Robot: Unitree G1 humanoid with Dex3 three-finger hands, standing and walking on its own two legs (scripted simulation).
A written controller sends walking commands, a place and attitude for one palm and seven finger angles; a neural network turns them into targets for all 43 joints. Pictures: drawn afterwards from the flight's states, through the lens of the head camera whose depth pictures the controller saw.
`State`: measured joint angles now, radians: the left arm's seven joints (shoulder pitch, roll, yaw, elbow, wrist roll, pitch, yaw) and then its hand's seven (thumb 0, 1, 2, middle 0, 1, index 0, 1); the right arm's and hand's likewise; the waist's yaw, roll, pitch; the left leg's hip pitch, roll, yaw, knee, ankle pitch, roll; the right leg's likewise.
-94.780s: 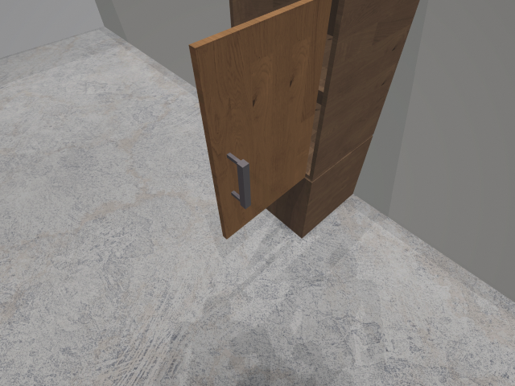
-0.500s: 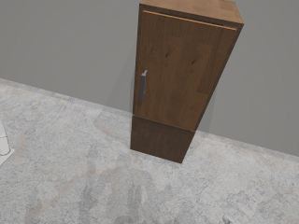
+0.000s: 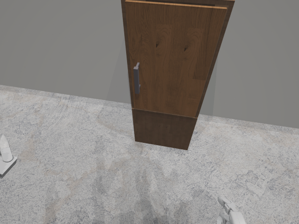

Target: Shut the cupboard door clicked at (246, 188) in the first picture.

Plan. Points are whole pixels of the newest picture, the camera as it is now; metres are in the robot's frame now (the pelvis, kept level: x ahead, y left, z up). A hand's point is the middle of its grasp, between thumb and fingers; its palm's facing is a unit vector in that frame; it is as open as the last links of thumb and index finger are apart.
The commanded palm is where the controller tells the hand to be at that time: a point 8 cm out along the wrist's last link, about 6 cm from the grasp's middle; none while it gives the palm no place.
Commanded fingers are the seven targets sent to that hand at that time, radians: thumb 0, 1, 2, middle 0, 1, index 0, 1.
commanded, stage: stop stepping back and stand still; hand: left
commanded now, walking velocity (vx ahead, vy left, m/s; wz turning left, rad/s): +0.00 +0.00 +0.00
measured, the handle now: (137, 78) +0.78 +0.10 -0.09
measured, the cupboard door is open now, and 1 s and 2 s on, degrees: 0 0 0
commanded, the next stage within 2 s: let the arm hang, fingers relaxed in 0.32 s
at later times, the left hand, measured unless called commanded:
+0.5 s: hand (44, 176) +0.21 +0.25 +0.07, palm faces +0.28 -0.82 -0.50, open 7.4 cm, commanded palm none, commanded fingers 0.00 0.90 0.90 -0.20 -0.30 -0.20 -0.30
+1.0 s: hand out of the picture -0.10 +0.19 -0.17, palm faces +0.08 -0.98 -0.20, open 7.2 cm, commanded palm none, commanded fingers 0.00 0.90 0.90 -0.20 -0.30 -0.20 -0.30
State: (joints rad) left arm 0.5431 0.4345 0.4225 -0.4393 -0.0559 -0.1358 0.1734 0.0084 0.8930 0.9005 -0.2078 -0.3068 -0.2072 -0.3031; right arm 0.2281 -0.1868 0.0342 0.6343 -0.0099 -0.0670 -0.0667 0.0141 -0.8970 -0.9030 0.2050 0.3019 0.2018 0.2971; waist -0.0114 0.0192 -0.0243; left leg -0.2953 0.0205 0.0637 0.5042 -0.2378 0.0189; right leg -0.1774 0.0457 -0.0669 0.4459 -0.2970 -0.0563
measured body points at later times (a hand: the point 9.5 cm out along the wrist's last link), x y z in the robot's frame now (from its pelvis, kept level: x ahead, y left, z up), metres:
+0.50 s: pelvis +0.00 -0.01 -0.01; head +0.00 -0.04 +0.44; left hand +0.19 +0.29 +0.10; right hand +0.17 -0.25 -0.11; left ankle +0.01 +0.11 -0.74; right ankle -0.04 -0.08 -0.74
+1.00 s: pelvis -0.03 +0.01 +0.00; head -0.01 +0.02 +0.45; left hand -0.10 +0.24 -0.15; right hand -0.05 -0.21 -0.15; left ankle +0.01 +0.11 -0.74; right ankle -0.04 -0.08 -0.74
